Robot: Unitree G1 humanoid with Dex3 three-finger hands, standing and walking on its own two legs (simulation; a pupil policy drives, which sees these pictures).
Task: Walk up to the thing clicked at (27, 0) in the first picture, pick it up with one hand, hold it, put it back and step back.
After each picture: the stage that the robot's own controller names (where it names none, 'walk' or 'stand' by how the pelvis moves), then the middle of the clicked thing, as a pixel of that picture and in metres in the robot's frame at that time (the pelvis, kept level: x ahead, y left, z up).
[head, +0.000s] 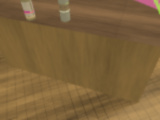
stand; (26, 2) +1.08 +0.46 +0.00
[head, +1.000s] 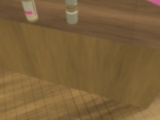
walk; (27, 1) +0.96 +0.36 +0.02
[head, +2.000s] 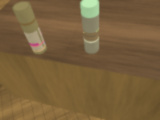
walk; (31, 30) +0.63 +0.27 +0.03
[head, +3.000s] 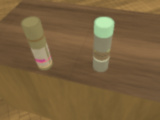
stand; (39, 46) +0.54 +0.24 +0.02
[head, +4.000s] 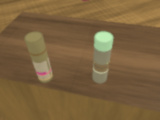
stand; (40, 59) +0.52 +0.23 -0.01
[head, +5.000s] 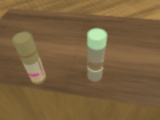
stand; (31, 60) +0.49 +0.25 +0.00
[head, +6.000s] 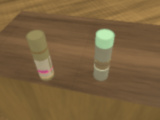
stand; (41, 57) +0.53 +0.22 -0.01
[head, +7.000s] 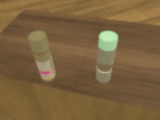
stand; (43, 58) +0.51 +0.22 -0.01
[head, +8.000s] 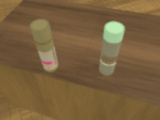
rise first; (46, 48) +0.53 +0.21 +0.00
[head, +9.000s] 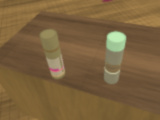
go down; (53, 56) +0.54 +0.21 +0.00
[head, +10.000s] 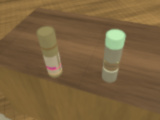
go down; (51, 54) +0.54 +0.20 +0.00
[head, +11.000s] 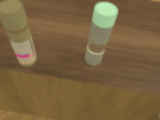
go down; (20, 38) +0.51 +0.20 +0.06
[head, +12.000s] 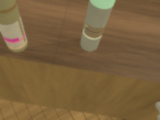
close in; (8, 19) +0.53 +0.20 +0.08
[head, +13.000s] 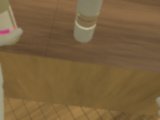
close; out of the picture +0.55 +0.21 +0.11
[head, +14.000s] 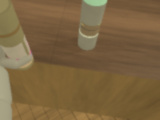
lift; (12, 40) +0.46 +0.19 +0.09
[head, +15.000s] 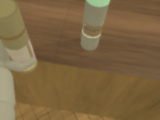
lift; (17, 43) +0.45 +0.18 +0.09
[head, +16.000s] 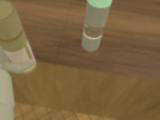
lift; (15, 44) +0.45 +0.19 +0.09
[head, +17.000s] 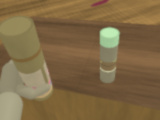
lift; (31, 65) +0.31 +0.16 +0.21
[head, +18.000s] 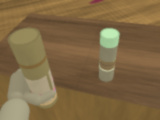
hold; (37, 73) +0.31 +0.16 +0.16
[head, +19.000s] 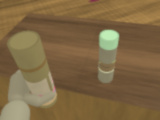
hold; (37, 75) +0.31 +0.16 +0.15
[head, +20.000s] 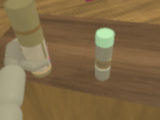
crouch; (32, 42) +0.40 +0.17 +0.20
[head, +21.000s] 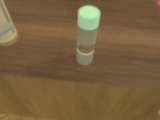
lower; out of the picture +0.52 +0.22 +0.20
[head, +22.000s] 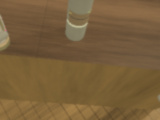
lower; out of the picture +0.53 +0.21 +0.10
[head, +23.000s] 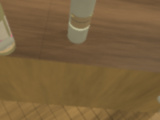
lower; out of the picture +0.52 +0.20 +0.10
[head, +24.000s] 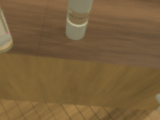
lower; out of the picture +0.52 +0.20 +0.11
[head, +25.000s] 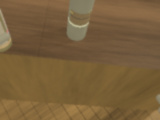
lower; out of the picture +0.53 +0.21 +0.11
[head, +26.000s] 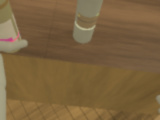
open; out of the picture +0.52 +0.19 +0.10
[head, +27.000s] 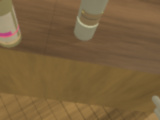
sink last; out of the picture +0.51 +0.19 +0.10
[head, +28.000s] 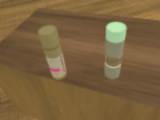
sink last; (54, 55) +0.51 +0.19 +0.04
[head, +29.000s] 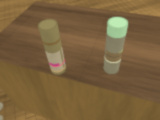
stand; (53, 49) +0.52 +0.19 +0.04
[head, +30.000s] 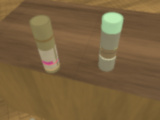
stand; (46, 47) +0.52 +0.19 +0.06
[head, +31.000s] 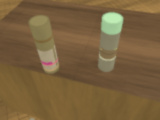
stand; (46, 47) +0.51 +0.19 +0.06
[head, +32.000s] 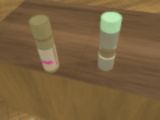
stand; (46, 46) +0.52 +0.20 +0.06
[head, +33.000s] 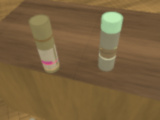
stand; (46, 47) +0.51 +0.19 +0.06
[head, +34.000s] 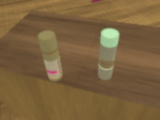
stand; (51, 58) +0.53 +0.19 +0.00
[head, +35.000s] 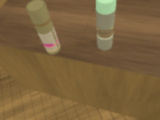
walk; (45, 30) +0.58 +0.22 +0.01
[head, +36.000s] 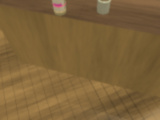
walk; out of the picture +0.86 +0.17 +0.02
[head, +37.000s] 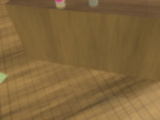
stand; out of the picture +1.14 +0.27 +0.02
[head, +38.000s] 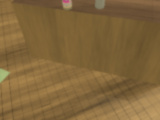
stand; out of the picture +1.15 +0.20 +0.00
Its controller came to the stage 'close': yes
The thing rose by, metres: 0.20
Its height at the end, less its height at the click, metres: +0.00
